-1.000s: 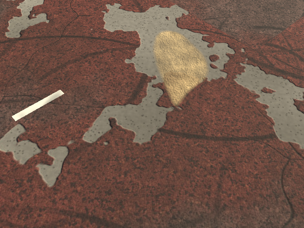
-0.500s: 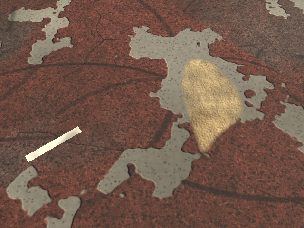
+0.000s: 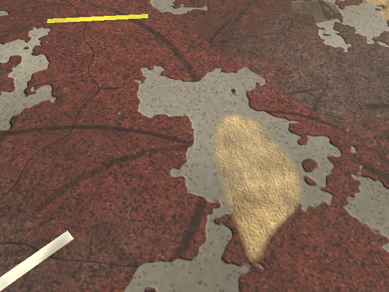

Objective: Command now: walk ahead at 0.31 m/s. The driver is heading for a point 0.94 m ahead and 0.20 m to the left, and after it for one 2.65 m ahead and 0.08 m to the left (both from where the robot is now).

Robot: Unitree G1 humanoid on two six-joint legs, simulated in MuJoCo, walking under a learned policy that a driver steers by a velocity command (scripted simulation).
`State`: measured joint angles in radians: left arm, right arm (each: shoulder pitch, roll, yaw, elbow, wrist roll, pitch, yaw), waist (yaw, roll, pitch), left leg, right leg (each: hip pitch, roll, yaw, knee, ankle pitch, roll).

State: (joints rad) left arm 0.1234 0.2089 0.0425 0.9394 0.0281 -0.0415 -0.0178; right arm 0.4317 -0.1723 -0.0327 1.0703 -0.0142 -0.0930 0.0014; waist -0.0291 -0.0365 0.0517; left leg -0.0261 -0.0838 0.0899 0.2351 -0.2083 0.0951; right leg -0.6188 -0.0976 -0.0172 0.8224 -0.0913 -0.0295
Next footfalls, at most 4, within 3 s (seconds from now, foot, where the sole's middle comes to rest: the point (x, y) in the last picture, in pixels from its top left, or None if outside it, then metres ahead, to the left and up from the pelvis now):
0.16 right None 0.23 -0.10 -0.78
0.50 left None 0.16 0.10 -0.78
1.86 left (182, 259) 0.60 0.04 -0.78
2.40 right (187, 171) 0.98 0.01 -0.78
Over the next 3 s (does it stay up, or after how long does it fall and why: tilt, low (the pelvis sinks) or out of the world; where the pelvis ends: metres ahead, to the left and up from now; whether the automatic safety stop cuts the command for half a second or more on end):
stays up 0.90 0.10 0.00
